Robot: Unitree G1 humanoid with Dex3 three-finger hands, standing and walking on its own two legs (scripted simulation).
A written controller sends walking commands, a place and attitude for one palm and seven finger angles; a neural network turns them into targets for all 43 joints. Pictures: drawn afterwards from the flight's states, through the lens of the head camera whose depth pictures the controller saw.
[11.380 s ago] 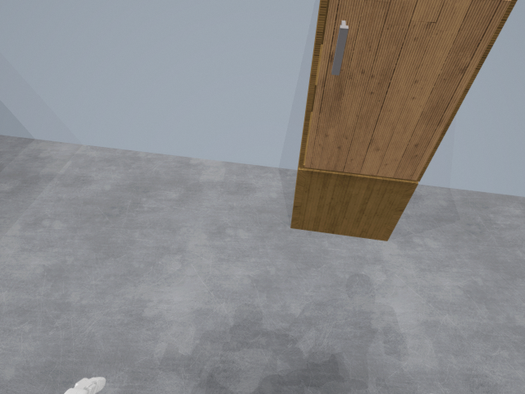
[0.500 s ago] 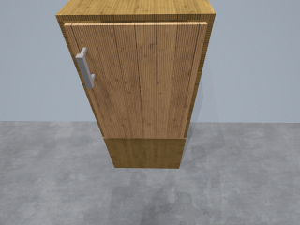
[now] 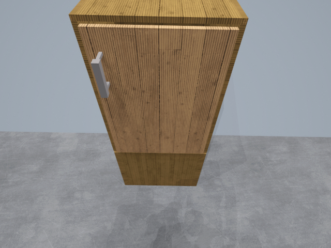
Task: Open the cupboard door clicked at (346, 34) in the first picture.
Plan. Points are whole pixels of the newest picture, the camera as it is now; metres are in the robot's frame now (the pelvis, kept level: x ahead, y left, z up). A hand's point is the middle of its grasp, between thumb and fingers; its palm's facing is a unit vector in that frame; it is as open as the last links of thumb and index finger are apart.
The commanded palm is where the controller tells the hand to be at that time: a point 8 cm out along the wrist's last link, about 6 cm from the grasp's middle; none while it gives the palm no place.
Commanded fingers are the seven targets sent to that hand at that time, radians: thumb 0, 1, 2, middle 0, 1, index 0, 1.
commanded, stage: raise the hand with hooked fingers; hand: left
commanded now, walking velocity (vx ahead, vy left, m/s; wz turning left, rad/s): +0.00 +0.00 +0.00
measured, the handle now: (102, 75) +0.55 +0.22 +0.12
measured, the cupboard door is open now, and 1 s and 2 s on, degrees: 0 0 0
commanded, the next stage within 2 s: none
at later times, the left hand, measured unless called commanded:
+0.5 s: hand out of the picture +0.12 +0.20 -0.01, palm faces +0.23 -0.97 -0.07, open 9.3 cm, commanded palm +0.13 +0.25 +0.00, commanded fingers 0.00 0.25 0.62 -0.25 -0.72 -0.25 -0.72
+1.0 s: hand (62, 204) +0.20 +0.23 +0.05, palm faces +0.04 -1.00 -0.07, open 12.3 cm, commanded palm +0.17 +0.29 +0.07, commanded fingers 0.00 -0.34 0.37 -0.29 -1.10 -0.29 -1.10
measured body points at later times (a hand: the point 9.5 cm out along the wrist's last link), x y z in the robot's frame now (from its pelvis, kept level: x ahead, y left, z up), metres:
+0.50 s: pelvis -0.04 -0.03 -0.06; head -0.01 -0.01 +0.39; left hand +0.10 +0.25 +0.00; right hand +0.21 -0.25 -0.09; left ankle -0.01 +0.09 -0.74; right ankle -0.02 -0.12 -0.74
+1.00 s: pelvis -0.03 -0.01 -0.03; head -0.01 -0.01 +0.42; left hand +0.19 +0.28 +0.05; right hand +0.12 -0.27 -0.11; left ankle -0.01 +0.09 -0.74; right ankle -0.02 -0.12 -0.74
